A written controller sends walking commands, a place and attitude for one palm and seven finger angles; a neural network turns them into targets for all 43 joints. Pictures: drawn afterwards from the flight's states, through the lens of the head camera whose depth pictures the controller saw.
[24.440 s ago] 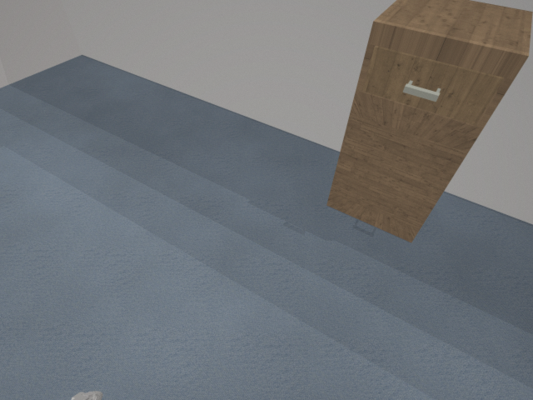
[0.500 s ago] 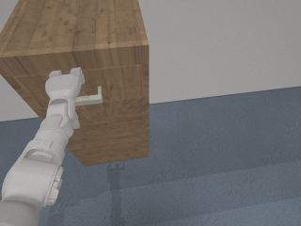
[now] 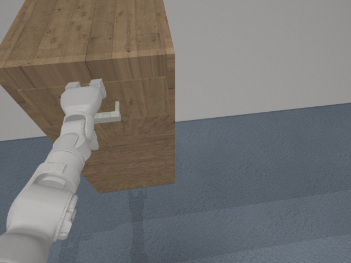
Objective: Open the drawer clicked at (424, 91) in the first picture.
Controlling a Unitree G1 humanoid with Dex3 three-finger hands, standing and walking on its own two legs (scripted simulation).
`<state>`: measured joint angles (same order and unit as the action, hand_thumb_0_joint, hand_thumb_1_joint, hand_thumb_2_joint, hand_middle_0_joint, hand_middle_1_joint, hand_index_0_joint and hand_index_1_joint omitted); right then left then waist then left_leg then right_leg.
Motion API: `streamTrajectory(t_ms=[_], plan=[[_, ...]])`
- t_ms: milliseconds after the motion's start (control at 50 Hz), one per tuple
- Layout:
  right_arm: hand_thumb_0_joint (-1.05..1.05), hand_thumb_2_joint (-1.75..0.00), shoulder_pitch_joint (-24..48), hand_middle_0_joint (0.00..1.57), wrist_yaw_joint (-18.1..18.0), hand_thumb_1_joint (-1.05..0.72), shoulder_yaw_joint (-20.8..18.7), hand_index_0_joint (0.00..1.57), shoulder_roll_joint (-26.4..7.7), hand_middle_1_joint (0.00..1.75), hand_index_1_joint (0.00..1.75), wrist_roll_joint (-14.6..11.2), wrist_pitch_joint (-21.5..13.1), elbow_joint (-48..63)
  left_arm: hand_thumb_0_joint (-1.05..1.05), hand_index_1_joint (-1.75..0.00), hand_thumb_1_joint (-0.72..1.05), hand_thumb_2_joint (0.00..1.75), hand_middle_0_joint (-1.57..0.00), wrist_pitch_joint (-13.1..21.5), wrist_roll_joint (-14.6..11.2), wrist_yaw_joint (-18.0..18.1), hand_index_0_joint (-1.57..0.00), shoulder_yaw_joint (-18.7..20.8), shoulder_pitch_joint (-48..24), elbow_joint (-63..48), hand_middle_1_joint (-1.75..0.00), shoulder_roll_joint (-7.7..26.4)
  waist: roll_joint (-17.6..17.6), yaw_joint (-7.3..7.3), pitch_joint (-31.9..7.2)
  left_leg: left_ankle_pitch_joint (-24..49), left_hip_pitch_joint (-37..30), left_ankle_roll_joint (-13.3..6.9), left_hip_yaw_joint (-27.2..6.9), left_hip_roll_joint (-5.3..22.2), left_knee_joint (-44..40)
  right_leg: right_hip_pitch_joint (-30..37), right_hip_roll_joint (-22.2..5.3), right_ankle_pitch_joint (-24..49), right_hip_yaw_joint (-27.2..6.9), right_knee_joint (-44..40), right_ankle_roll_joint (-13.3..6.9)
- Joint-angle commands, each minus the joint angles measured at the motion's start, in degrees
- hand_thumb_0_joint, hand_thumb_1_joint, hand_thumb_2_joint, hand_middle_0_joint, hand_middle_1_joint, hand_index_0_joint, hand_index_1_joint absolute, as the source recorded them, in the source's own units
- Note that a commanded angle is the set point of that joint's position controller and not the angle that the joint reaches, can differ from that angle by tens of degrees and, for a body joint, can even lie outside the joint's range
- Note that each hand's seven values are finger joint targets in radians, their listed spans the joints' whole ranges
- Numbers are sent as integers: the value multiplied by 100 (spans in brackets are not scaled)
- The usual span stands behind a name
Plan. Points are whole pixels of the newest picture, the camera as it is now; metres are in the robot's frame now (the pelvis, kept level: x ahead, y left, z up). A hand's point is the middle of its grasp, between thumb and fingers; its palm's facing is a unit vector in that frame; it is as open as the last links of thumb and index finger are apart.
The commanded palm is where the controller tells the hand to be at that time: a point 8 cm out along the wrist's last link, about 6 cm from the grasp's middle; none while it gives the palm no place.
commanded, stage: re-aim the fingers above the handle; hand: left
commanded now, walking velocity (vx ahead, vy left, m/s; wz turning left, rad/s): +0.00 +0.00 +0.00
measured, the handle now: (101, 112) +0.53 +0.20 -0.01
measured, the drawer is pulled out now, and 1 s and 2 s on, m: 0.00 0.00 0.00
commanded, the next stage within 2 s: lower the fingers behind the handle in 0.40 s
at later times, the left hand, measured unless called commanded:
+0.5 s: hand (89, 116) +0.46 +0.20 +0.05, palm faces -0.03 -0.03 -1.00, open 13.8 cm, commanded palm +0.45 +0.20 +0.10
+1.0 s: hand (91, 125) +0.46 +0.21 +0.01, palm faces -0.04 -0.03 -1.00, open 13.8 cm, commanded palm +0.45 +0.21 +0.07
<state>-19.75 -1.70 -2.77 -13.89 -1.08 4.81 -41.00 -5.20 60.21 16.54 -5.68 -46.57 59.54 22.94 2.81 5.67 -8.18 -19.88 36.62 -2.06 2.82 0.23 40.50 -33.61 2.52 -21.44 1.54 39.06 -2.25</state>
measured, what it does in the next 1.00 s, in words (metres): stands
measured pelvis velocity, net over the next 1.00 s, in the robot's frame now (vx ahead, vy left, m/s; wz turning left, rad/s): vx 0.00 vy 0.00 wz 0.00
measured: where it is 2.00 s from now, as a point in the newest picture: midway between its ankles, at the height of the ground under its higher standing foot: outside the picture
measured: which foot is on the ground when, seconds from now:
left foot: down 0.00-1.00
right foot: down 0.00-1.00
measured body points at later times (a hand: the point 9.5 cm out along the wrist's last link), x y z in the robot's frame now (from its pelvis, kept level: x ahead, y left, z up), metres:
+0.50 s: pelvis +0.00 -0.01 +0.00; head +0.07 -0.02 +0.45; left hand +0.46 +0.20 +0.10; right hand +0.04 -0.28 -0.13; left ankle -0.01 +0.10 -0.71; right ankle -0.04 -0.10 -0.71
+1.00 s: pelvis +0.00 +0.00 -0.01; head +0.08 -0.01 +0.43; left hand +0.46 +0.21 +0.07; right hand +0.01 -0.27 -0.14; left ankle -0.01 +0.10 -0.71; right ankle -0.04 -0.10 -0.71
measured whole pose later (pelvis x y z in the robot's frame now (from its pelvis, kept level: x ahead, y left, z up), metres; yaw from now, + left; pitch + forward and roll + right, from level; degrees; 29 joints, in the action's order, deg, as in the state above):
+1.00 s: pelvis +0.00 +0.00 -0.01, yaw +0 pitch +18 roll -1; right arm -20.8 -1.2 -3.6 -14.0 -0.4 4.1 -42.3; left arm -2.7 61.8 20.9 -3.3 -44.2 61.0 23.4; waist 2.6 6.1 -9.0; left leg -21.1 41.1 -1.9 2.6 0.7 44.1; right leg -38.0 2.9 -22.5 1.8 42.4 -2.5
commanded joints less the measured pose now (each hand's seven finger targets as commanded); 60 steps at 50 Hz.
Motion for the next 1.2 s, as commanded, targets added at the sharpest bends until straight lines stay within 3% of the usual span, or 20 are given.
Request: streamTrajectory(t_ms=[0, 100, 140, 180, 300, 320, 400, 460, 480, 520, 600, 640, 800, 900, 940, 1000, 1020, 1080, 1120, 1180], plan=[[0, -90, -560, 20, -69, -90, -314, 20, -888, 30, 30, 29, -99, 396, 0, -120, -50, 30, -30, 117, 81, 284, -30, 323, -2716, -1235, -120, 1227, 58, 102, -2233, 2508, -1761, -86, -184, -106, -121, 568, 114, 2375, -159, -347, 45], [0, -90, -513, 20, -34, -90, -297, 20, -894, 30, 30, 19, -38, 467, 0, -120, -50, 30, -30, -16, 105, 352, -30, 596, -2234, -1019, -120, 1496, -104, -53, -2186, 2575, -1406, -91, -81, -151, -123, 946, 97, 2756, -189, -324, 60], [0, -90, -487, 20, -52, -90, -302, 20, -914, 30, 30, 29, -18, 489, 0, -120, -50, 30, -30, -31, 94, 338, -30, 746, -2192, -1118, -120, 1668, -222, -79, -2365, 2704, -1341, -101, -49, -158, -117, 1237, 68, 3095, -225, -316, 76], [0, -90, -467, 20, -61, -90, -303, 20, -913, 30, 30, -2, -9, 509, 0, -120, -50, 30, -30, -27, 112, 297, -30, 772, -2065, -1093, -120, 1756, -235, -89, -2212, 2570, -1247, -106, -26, -173, -153, 1270, 59, 3096, -237, -339, 97], [0, -90, -456, 20, -93, -90, -348, 20, -895, 30, 30, -18, -48, 501, 0, -120, -50, 30, -30, 216, 35, 148, -30, 435, -2196, -1563, -120, 1397, 5, 56, -2159, 2626, -1651, -127, -69, -160, -149, 1003, 78, 2929, -247, -432, 95], [0, -90, -481, 20, -85, -90, -355, 20, -887, 30, 30, -15, -62, 469, 0, -120, -50, 30, -30, 260, 12, 132, -30, 239, -2367, -1652, -120, 1193, 34, 131, -2087, 2603, -1699, -123, -90, -159, -140, 891, 86, 2867, -231, -441, 92], [0, -90, -487, 20, -74, -90, -369, 20, -874, 30, 30, -1, -77, 395, 0, -120, -50, 30, -30, 341, 26, 218, -30, 313, -2445, -1667, -120, 1215, 155, 98, -2090, 2633, -1841, -104, -153, -139, -120, 660, 103, 2606, -197, -408, 54], [0, -90, -489, 20, -33, -90, -361, 20, -855, 30, 30, 2, -79, 378, 0, -120, -50, 30, -30, 248, 32, 322, -30, 198, -2512, -1512, -120, 1020, 83, 120, -2081, 2605, -1799, -90, -176, -143, -119, 611, 113, 2523, -158, -383, 45], [0, -90, -488, 20, -39, -90, -362, 20, -896, 30, 30, 1, -68, 349, 0, -120, -50, 30, -30, 198, 67, 371, -30, 555, -2394, -1383, -120, 1410, -4, 46, -2086, 2616, -1719, -87, -171, -129, -121, 670, 109, 2575, -162, -352, 35], [0, -90, -457, 20, -21, -90, -318, 20, -886, 30, 30, -1, -47, 376, 0, -120, -50, 30, -30, 35, 86, 401, -30, 375, -2294, -1045, -120, 1216, -170, 74, -1932, 2393, -1453, -88, -124, -164, -135, 696, 99, 2534, -154, -367, 57], [0, -90, -434, 20, -45, -90, -297, 20, -906, 30, 30, 9, -24, 460, 0, -120, -50, 30, -30, -44, 118, 386, -30, 542, -2169, -878, -120, 1459, -175, -5, -2105, 2336, -1277, -89, -60, -182, -123, 931, 63, 2711, -219, -326, 75], [0, -90, -474, 20, -52, -90, -304, 20, -915, 30, 30, 20, -26, 461, 0, -120, -50, 30, -30, 31, 118, 337, -30, 564, -2263, -960, -120, 1488, -279, 36, -2192, 2413, -1237, -92, -80, -174, -82, 1013, 58, 2831, -225, -301, 80], [0, -90, -575, 20, -53, -90, -357, 20, -873, 30, 30, 49, -127, 413, 0, -120, -50, 30, -30, 356, 183, 519, -30, 500, -2269, -1200, -120, 1348, 32, 87, -2180, 2282, -1311, -91, -117, -150, 53, 533, 100, 2472, -226, -220, 73], [0, -90, -672, 20, -13, -90, -379, 20, -873, 30, 30, 75, -184, 280, 0, -120, -50, 30, -30, 301, 222, 731, -30, 428, -2527, -1093, -120, 1233, 175, 166, -2231, 2297, -1323, -71, -179, -125, 168, 194, 142, 2266, -180, -109, 45], [0, -90, -704, 20, -2, -90, -398, 20, -882, 30, 30, 90, -180, 241, 0, -120, -50, 30, -30, 255, 190, 750, -30, 491, -2496, -1019, -120, 1247, 46, 182, -2375, 2423, -1329, -70, -190, -121, 222, 277, 147, 2398, -173, -83, 43], [0, -90, -722, 20, -17, -90, -360, 20, -908, 30, 30, 78, -184, 216, 0, -120, -50, 30, -30, 161, 224, 764, -30, 560, -2449, -723, -120, 1427, -2, 183, -2227, 2122, -1060, -73, -189, -129, 212, 197, 141, 2195, -181, -69, 59], [0, -90, -730, 20, -14, -90, -358, 20, -902, 30, 30, 84, -197, 221, 0, -120, -50, 30, -30, 152, 221, 761, -30, 410, -2563, -753, -120, 1269, 30, 232, -2213, 2088, -1062, -78, -186, -129, 217, 160, 145, 2185, -180, -71, 62], [0, -90, -772, 20, -20, -90, -361, 20, -907, 30, 30, 88, -204, 217, 0, -120, -50, 30, -30, 170, 233, 727, -30, 615, -2385, -624, -120, 1486, 133, 159, -2301, 2182, -1036, -71, -179, -123, 290, 142, 147, 2247, -182, 3, 49], [0, -90, -784, 20, -22, -90, -354, 20, -902, 30, 30, 97, -220, 226, 0, -120, -50, 30, -30, 187, 241, 725, -30, 486, -2442, -570, -120, 1342, 34, 234, -2228, 2112, -945, -78, -178, -113, 325, 64, 152, 2209, -178, 16, 67], [0, -90, -845, 20, -7, -90, -366, 20, -912, 30, 30, 122, -241, 225, 0, -120, -50, 30, -30, 247, 257, 747, -30, 588, -2406, -631, -120, 1404, 157, 184, -2388, 2295, -1021, -66, -200, -81, 410, -61, 168, 2230, -155, 126, 51]])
